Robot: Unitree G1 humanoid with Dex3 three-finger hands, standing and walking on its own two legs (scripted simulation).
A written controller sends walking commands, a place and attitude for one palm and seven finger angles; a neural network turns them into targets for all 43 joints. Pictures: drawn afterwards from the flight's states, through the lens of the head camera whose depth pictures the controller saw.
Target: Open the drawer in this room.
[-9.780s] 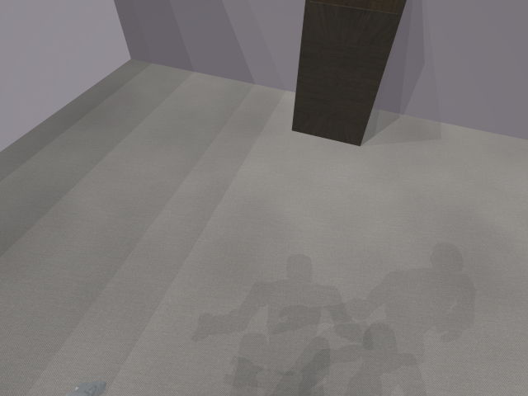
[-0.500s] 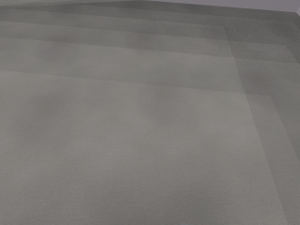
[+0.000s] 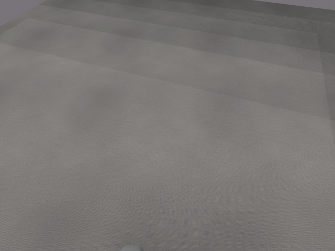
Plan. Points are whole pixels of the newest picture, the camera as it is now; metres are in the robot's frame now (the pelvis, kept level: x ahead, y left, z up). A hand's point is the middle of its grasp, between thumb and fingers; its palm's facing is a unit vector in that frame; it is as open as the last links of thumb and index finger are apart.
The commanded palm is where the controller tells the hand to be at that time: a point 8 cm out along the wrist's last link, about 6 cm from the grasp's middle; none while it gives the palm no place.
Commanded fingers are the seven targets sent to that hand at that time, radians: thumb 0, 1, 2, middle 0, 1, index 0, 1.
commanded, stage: turn or walk to find it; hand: left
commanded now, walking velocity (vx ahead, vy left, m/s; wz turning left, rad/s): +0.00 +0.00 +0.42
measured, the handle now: out of the picture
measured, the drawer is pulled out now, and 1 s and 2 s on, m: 0.00 0.00 0.00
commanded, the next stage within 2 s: none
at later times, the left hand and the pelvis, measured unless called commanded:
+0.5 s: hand out of the picture +0.05 +0.23 -0.16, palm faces +0.19 -0.95 -0.26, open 7.4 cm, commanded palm none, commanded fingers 0.00 0.90 0.90 -0.20 -0.30 -0.20 -0.30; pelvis -0.02 +0.02 +0.00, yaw +10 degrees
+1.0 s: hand out of the picture -0.10 +0.20 -0.18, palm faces +0.44 -0.86 -0.25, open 7.4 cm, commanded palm none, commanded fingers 0.00 0.90 0.90 -0.20 -0.30 -0.20 -0.30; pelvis -0.04 +0.01 -0.01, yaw +24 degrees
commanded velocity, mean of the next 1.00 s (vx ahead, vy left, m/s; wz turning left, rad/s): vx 0.00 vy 0.00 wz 0.42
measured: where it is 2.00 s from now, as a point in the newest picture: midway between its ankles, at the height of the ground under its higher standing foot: outside the picture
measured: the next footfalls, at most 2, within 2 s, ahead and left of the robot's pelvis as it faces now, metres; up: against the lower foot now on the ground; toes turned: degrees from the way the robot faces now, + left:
left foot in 0.08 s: +0.02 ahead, +0.14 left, +0.00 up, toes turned +6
right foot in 0.54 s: +0.04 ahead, -0.10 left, +0.00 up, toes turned +8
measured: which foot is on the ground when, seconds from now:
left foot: up 0.00-0.06, down 0.08-0.56, up 0.58-1.00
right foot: down 0.00-0.10, up 0.12-0.52, down 0.54-1.00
